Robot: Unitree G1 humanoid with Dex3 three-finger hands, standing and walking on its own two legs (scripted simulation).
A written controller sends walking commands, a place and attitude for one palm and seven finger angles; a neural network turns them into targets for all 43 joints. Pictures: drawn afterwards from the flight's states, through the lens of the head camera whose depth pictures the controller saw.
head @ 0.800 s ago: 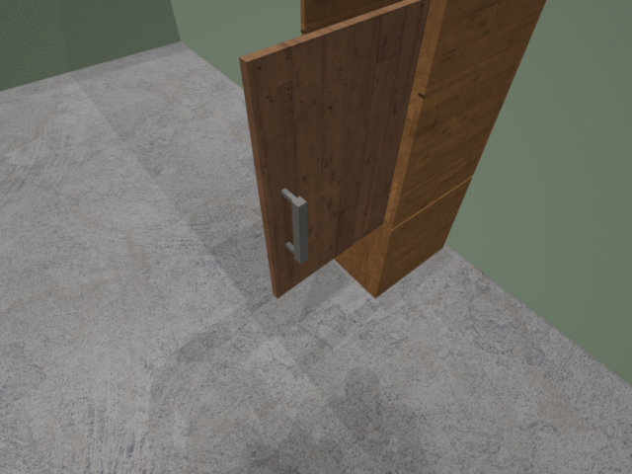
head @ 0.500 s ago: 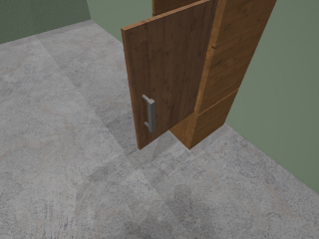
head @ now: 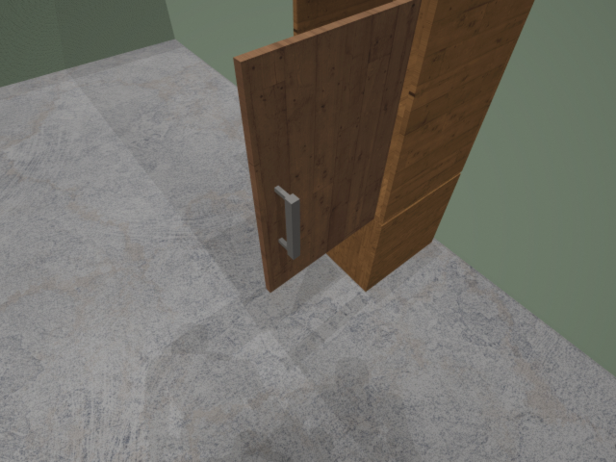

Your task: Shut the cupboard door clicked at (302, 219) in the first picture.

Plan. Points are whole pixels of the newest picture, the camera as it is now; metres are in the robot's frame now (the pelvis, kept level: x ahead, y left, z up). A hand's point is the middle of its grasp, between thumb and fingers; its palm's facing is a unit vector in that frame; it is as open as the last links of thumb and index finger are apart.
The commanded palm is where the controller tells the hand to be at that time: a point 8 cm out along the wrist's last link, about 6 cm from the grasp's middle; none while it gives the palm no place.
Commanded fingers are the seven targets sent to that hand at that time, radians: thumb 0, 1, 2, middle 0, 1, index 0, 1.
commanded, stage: look at it before walking up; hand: left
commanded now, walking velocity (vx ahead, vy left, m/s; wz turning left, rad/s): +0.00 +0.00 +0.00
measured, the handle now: (287, 223) +0.56 +0.08 -0.09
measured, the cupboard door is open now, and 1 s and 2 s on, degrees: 92 92 92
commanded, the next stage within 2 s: walk to a spot facing it in 0.04 s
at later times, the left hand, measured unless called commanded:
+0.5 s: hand out of the picture +0.02 +0.19 -0.19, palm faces -0.08 -0.97 -0.23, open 7.4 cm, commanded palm none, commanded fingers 0.00 0.90 0.90 -0.20 -0.30 -0.20 -0.30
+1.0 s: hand out of the picture +0.10 +0.16 -0.17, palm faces -0.33 -0.92 -0.24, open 7.4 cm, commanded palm none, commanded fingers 0.00 0.90 0.90 -0.20 -0.30 -0.20 -0.30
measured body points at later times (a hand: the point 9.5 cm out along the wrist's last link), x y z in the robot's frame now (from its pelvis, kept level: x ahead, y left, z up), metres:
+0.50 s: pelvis -0.02 +0.00 -0.01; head +0.03 -0.01 +0.43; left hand +0.02 +0.24 -0.17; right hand -0.01 -0.25 -0.17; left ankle +0.01 +0.13 -0.74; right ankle -0.08 -0.08 -0.73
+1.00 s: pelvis -0.01 -0.01 -0.01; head +0.04 -0.04 +0.44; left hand +0.11 +0.20 -0.16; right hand +0.02 -0.29 -0.14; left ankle +0.04 +0.12 -0.71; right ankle -0.07 -0.09 -0.74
